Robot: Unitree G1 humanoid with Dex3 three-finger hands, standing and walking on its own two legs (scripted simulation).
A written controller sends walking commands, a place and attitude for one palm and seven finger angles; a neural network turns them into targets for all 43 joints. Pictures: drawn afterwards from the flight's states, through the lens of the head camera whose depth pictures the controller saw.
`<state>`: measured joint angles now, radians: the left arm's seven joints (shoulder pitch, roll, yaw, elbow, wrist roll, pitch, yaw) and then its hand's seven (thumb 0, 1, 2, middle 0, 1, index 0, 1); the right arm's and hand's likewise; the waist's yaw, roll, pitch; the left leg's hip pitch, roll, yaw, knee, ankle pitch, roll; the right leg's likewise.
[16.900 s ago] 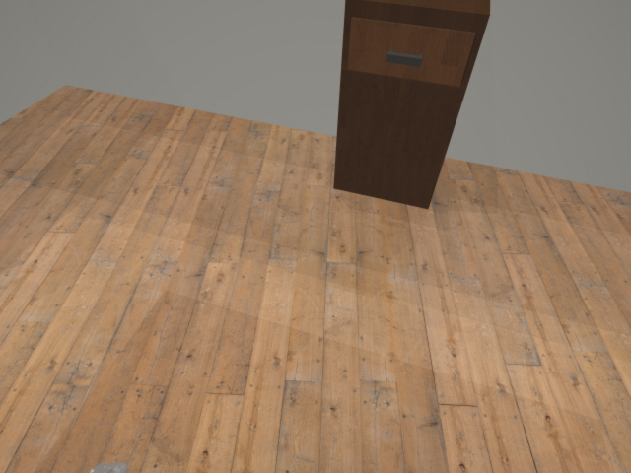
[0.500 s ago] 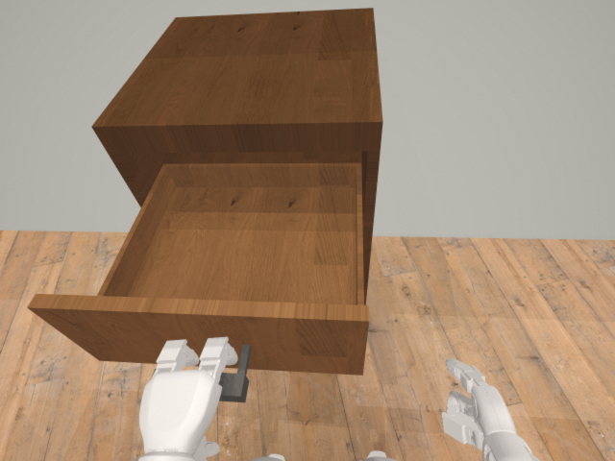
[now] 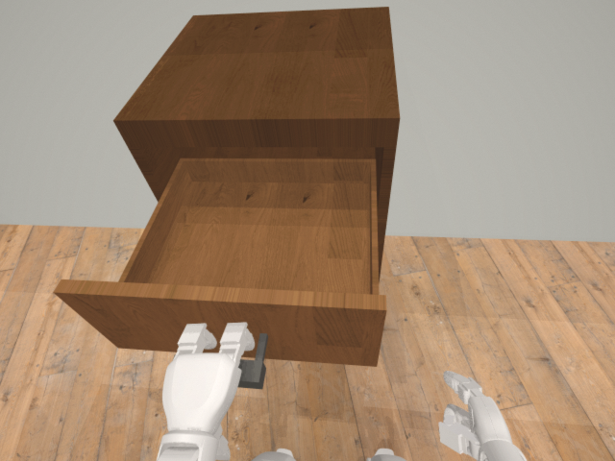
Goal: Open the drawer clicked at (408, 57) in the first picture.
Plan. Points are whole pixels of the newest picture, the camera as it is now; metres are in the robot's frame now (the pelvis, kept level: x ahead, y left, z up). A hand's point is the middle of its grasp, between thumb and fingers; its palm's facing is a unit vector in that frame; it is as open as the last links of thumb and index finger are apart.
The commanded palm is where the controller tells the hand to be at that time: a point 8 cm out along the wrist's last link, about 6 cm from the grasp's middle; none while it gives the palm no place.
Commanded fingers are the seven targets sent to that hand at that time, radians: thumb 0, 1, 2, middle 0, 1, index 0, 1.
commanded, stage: lift the hand off the handle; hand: left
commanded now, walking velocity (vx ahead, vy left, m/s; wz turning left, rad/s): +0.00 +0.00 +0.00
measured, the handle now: (222, 354) +0.25 +0.15 -0.01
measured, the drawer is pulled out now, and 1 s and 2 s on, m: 0.30 0.29 0.29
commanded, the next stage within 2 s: none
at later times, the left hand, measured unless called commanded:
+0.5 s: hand (218, 385) +0.21 +0.15 -0.01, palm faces -0.02 -0.15 -0.99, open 13.2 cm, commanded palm +0.20 +0.15 +0.07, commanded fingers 0.00 -0.50 0.30 -0.30 -1.20 -0.30 -1.20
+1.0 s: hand (210, 375) +0.22 +0.15 +0.03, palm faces -0.01 -0.17 -0.99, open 13.2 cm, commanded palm +0.20 +0.15 +0.11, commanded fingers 0.00 -0.50 0.30 -0.30 -1.20 -0.30 -1.20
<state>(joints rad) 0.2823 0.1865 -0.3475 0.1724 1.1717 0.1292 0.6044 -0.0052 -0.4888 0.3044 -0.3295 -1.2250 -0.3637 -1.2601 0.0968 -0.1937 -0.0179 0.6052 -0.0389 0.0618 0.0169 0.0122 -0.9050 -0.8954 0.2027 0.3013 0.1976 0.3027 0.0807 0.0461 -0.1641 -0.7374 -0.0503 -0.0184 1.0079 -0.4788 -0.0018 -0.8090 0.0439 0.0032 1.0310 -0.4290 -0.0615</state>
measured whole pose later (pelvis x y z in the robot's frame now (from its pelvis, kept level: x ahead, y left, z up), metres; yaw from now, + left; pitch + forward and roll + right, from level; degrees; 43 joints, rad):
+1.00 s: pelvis +0.02 +0.00 +0.03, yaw -2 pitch +7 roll +2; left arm 0.42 0.27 -0.34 -0.06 1.10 0.10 0.46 -0.01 -0.49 0.30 -0.39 -1.22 -0.43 -1.22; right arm 0.10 -0.21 -0.03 0.56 -0.05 0.07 0.05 0.01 -0.91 -0.90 0.20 0.30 0.20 0.30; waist 0.08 0.06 -0.11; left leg -0.51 -0.03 0.00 0.82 -0.44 0.00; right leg -0.59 0.06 0.03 0.86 -0.39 -0.06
